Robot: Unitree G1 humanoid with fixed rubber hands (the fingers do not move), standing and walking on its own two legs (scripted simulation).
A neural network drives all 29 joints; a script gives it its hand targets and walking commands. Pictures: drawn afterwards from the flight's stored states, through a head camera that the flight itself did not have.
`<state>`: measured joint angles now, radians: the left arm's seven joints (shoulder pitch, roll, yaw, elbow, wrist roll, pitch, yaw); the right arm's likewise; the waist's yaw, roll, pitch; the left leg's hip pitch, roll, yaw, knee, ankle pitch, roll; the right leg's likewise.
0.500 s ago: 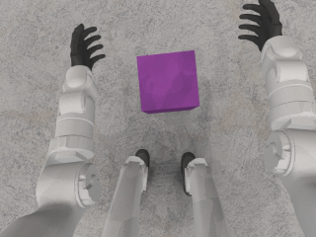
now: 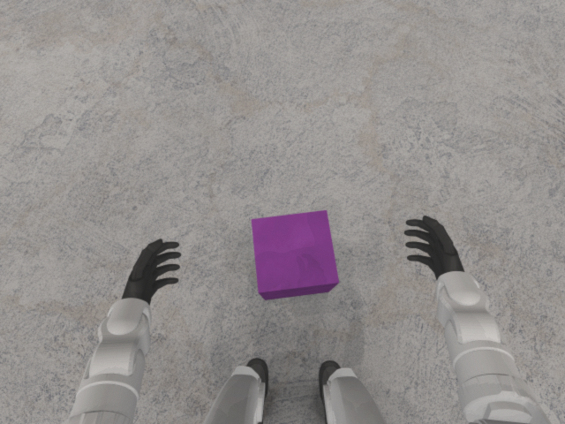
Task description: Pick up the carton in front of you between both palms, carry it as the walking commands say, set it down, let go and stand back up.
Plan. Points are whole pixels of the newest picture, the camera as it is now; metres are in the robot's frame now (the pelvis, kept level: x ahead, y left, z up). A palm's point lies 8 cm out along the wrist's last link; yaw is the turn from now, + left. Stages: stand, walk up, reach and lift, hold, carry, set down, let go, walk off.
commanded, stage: let go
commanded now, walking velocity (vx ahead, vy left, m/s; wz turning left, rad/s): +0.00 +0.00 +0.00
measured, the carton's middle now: (293, 258) +0.44 +0.00 -0.60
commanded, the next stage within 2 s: stand in 0.84 s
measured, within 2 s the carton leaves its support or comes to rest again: neither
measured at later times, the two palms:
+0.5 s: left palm (97, 382) +0.19 +0.23 -0.02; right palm (504, 377) +0.20 -0.23 -0.02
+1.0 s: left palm (68, 390) +0.18 +0.27 -0.03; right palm (530, 399) +0.17 -0.27 -0.03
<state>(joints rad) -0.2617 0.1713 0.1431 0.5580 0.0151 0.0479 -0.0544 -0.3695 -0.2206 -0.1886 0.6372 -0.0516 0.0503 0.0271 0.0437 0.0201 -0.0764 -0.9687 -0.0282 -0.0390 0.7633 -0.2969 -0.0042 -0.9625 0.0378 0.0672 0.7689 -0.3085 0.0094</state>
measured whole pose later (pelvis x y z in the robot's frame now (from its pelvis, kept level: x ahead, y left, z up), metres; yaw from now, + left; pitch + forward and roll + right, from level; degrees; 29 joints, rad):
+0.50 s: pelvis +0.03 +0.00 +0.05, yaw +1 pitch +0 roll +0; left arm 0.23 0.22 0.03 0.44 -0.01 0.07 -0.08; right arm 0.23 -0.21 -0.05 0.45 -0.01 0.07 0.06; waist 0.01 0.00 0.05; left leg -0.17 -0.02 -0.06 0.43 -0.25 0.00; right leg -0.16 0.02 0.05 0.43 -0.27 0.00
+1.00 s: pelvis +0.03 +0.00 +0.04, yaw +1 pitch -1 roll +0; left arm 0.20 0.30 0.05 0.59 0.04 0.07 0.01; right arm 0.21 -0.29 -0.04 0.62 -0.04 0.04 0.00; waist 0.00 -0.01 0.02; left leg -0.20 -0.02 -0.05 0.53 -0.31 0.00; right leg -0.18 0.02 0.05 0.51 -0.31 0.00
